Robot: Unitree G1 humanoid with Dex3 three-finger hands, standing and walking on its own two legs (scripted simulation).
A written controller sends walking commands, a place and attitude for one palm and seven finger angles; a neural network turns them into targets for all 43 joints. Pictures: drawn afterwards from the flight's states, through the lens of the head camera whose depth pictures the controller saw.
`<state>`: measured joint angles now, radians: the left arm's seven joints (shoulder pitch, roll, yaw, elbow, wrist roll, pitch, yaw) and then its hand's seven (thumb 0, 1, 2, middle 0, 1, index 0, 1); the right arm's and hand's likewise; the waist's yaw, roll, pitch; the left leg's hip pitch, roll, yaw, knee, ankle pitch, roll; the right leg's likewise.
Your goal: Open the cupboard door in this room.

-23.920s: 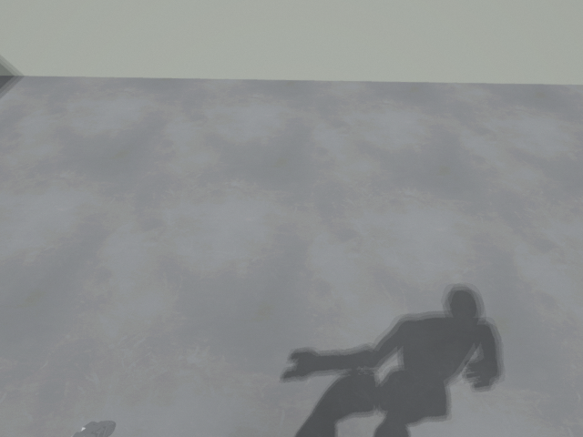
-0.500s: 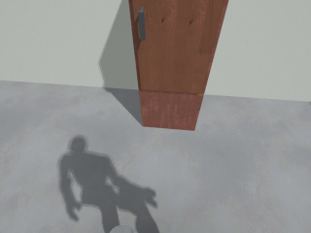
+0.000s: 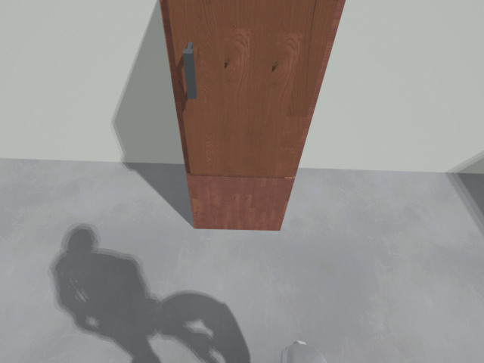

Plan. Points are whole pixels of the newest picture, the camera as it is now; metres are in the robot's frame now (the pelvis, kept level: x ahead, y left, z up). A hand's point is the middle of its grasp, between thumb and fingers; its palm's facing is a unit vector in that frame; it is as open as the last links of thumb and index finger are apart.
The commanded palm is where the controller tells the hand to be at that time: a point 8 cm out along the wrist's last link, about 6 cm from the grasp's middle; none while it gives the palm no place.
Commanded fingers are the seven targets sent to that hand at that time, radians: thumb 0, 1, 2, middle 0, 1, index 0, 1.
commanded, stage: take the last steps up to it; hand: left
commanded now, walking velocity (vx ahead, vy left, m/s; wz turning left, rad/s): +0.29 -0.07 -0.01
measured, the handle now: (191, 70) +0.75 +0.17 +0.08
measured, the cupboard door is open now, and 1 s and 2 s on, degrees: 0 0 0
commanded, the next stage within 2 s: come to a stop and stand still in 0.34 s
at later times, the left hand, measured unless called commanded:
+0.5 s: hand (185, 343) +0.19 +0.12 -0.18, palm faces +0.09 -0.98 -0.20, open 7.2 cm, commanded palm none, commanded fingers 0.00 0.90 0.90 -0.20 -0.30 -0.20 -0.30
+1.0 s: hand (202, 330) +0.21 +0.08 -0.17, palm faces +0.08 -0.95 -0.30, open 7.4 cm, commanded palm none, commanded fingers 0.00 0.90 0.90 -0.20 -0.30 -0.20 -0.30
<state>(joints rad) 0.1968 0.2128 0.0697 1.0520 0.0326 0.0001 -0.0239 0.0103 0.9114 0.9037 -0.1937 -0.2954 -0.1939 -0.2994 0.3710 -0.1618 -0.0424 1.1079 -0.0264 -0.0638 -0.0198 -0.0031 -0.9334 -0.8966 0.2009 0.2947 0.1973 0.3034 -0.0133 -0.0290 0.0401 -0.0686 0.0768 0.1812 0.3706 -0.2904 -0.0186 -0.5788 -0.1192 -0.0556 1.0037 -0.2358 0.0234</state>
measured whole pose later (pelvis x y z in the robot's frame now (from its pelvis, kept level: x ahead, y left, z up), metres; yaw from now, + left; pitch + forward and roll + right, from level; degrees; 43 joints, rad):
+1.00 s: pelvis +0.20 -0.12 -0.01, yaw +2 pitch -1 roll +2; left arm 0.24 0.18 0.03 1.04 0.03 0.01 0.03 0.01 0.91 0.90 -0.20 -0.30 -0.20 -0.30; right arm 0.14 -0.21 -0.07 1.07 -0.01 0.06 0.00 0.00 -0.91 -0.90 0.20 0.29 0.20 0.30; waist 0.03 0.04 0.08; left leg -0.36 0.03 0.04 0.81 -0.44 -0.02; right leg -0.26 -0.05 -0.07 0.58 -0.31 -0.03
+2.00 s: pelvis +0.17 -0.06 -0.01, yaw +2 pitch +0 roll +0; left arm 0.26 0.15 -0.01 1.13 0.02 -0.02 0.05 0.01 0.91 0.90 -0.20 -0.30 -0.20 -0.30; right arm 0.31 -0.14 0.00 1.09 -0.01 -0.03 -0.02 0.01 -0.91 -0.90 0.20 0.29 0.20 0.30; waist 0.00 0.01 0.04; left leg -0.16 0.02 0.06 0.50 -0.34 0.01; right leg -0.23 -0.06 -0.05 0.50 -0.27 0.03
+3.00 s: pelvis +0.21 -0.08 -0.02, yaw +3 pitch +0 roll +1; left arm 0.30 0.14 0.04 1.08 0.02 -0.03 0.03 0.01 0.91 0.90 -0.20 -0.30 -0.20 -0.30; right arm 0.38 -0.13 0.01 1.11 -0.01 -0.02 -0.03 0.01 -0.91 -0.90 0.20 0.29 0.19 0.30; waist 0.01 0.01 0.04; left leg -0.17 0.03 0.06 0.62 -0.43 -0.02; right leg -0.25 -0.05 -0.06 0.66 -0.41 0.00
